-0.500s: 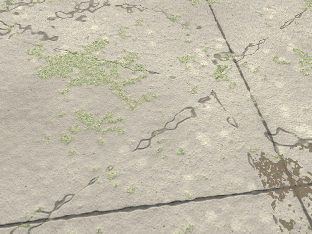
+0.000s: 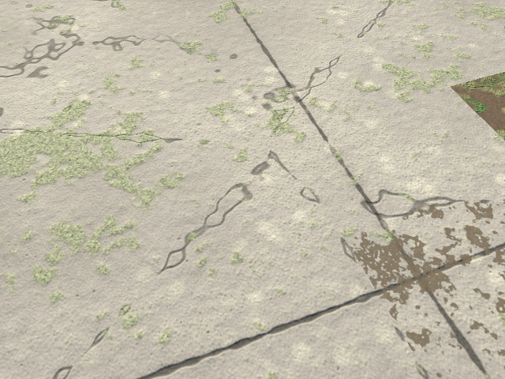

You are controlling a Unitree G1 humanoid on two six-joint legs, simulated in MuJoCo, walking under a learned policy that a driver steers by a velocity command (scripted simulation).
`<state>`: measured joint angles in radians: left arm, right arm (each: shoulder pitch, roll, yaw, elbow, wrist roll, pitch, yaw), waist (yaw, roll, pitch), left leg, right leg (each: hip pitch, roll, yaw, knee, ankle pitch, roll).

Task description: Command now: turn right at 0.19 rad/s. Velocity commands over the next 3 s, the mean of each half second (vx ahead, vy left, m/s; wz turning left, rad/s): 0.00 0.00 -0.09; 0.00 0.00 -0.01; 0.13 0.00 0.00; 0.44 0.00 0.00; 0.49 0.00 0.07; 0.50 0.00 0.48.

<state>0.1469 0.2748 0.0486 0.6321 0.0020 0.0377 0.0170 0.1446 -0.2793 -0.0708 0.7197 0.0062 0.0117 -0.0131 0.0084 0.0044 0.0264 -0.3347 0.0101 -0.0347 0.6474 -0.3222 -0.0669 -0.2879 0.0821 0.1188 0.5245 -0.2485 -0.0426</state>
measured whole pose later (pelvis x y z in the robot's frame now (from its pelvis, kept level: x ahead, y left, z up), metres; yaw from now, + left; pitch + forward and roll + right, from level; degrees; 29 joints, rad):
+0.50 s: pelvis +0.01 +0.03 +0.00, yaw -1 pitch -1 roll +0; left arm 0.22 0.23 0.05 0.78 0.01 0.02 0.03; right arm 0.17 -0.23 -0.02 0.75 -0.01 -0.02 0.00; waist 0.00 0.00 0.04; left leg -0.20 -0.03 -0.01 0.52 -0.29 0.02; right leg -0.22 0.05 0.14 0.52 -0.27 0.02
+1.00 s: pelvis +0.01 +0.05 +0.00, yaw -1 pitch -2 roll +0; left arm 0.22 0.23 0.06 0.96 0.00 0.02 0.05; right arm 0.21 -0.23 -0.02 0.92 0.00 -0.03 -0.01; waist 0.00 0.00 0.04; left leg -0.16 -0.05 0.00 0.46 -0.27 0.05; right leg -0.17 0.02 0.15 0.45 -0.25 0.04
